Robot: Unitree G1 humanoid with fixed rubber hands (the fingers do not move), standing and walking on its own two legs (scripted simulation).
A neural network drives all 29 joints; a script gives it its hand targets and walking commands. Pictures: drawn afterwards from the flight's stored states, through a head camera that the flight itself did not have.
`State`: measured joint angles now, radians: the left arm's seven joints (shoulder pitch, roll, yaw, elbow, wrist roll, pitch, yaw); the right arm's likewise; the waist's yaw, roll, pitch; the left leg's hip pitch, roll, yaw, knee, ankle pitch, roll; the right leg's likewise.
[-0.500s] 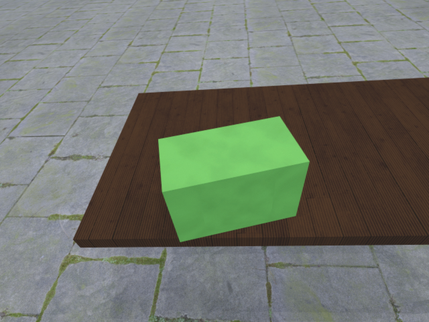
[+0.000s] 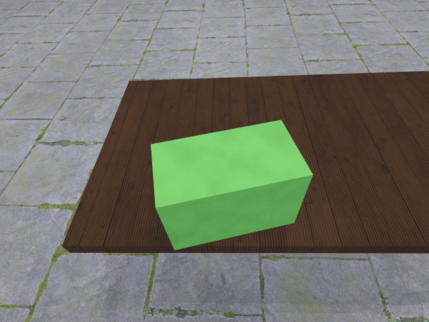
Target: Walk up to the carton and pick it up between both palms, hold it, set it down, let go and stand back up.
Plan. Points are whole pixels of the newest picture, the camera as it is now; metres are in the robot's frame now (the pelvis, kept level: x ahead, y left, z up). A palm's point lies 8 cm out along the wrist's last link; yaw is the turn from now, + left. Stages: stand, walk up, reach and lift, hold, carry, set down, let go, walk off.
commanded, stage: walk up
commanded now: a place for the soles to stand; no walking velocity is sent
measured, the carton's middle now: (227, 186) +0.42 +0.01 -0.03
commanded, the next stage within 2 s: reach and lift in 1.02 s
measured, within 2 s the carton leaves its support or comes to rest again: neither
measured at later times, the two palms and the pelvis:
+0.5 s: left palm out of the picture +0.12 +0.33 -0.12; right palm out of the picture +0.09 -0.28 -0.09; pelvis +0.03 +0.04 +0.00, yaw +0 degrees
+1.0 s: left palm out of the picture +0.12 +0.33 -0.11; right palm out of the picture +0.09 -0.28 -0.10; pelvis +0.03 +0.03 +0.00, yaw +0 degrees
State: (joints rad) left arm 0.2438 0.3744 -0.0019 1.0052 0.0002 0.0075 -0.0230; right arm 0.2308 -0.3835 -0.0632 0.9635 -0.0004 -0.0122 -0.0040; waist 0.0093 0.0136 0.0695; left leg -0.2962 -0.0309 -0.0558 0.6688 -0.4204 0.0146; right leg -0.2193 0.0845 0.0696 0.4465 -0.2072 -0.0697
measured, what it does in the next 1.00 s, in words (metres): steps on the spot: left foot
